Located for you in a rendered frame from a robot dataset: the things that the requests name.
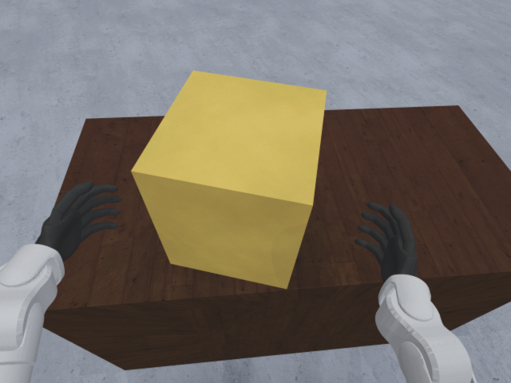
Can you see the pedestal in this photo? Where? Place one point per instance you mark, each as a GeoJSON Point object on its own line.
{"type": "Point", "coordinates": [122, 300]}

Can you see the right robot hand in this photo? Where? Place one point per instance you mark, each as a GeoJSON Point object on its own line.
{"type": "Point", "coordinates": [397, 254]}

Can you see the right robot forearm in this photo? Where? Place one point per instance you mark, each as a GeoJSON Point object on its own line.
{"type": "Point", "coordinates": [427, 352]}

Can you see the left robot forearm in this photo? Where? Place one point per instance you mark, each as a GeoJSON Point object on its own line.
{"type": "Point", "coordinates": [28, 285]}

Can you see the left robot hand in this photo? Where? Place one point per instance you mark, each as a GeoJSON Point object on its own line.
{"type": "Point", "coordinates": [70, 221]}

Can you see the carton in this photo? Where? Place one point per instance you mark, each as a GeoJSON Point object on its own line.
{"type": "Point", "coordinates": [228, 177]}

